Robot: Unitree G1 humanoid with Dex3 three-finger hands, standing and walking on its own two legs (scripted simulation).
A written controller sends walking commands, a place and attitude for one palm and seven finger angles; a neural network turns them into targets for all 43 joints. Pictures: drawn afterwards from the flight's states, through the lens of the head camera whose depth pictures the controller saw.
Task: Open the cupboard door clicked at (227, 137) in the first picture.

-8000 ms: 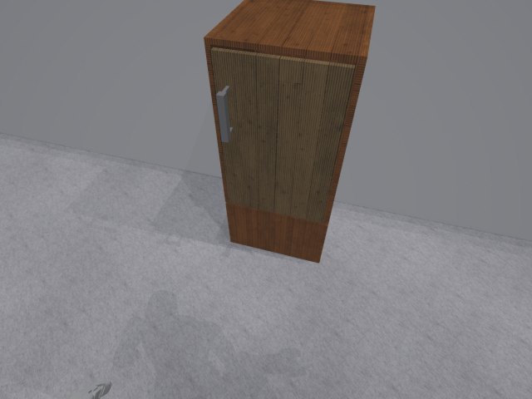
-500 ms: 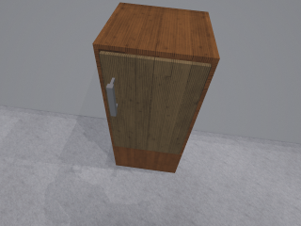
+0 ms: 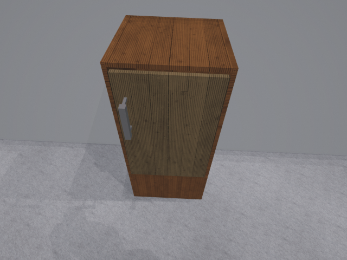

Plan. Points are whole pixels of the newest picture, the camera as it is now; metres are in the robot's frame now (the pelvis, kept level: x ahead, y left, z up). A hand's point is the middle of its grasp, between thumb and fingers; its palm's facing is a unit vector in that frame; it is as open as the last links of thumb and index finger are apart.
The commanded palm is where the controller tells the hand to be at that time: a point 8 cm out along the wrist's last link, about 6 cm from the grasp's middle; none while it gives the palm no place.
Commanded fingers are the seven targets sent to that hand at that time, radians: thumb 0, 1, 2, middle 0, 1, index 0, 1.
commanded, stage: look again from close up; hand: left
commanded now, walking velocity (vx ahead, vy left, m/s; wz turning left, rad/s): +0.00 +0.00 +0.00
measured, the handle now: (126, 119) +0.57 +0.20 -0.05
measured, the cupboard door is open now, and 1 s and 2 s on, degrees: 0 0 0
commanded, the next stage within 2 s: shuffle to correct the standing spot in 0.64 s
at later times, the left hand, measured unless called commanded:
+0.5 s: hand out of the picture +0.02 +0.19 -0.18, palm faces +0.02 -0.98 -0.22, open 7.4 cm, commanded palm none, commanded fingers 0.00 0.90 0.90 -0.20 -0.30 -0.20 -0.30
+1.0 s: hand out of the picture -0.09 +0.19 -0.18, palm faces +0.04 -0.98 -0.17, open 7.4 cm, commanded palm none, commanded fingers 0.00 0.90 0.90 -0.20 -0.30 -0.20 -0.30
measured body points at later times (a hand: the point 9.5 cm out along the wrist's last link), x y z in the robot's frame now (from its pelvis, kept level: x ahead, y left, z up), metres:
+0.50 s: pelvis -0.01 +0.02 -0.01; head -0.03 +0.02 +0.44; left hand +0.02 +0.24 -0.16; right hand +0.03 -0.22 -0.16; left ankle +0.03 +0.10 -0.74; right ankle -0.03 -0.10 -0.74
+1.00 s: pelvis -0.03 +0.03 +0.00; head -0.05 +0.03 +0.45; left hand -0.10 +0.24 -0.16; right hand -0.04 -0.20 -0.16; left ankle +0.03 +0.10 -0.74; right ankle -0.04 -0.10 -0.74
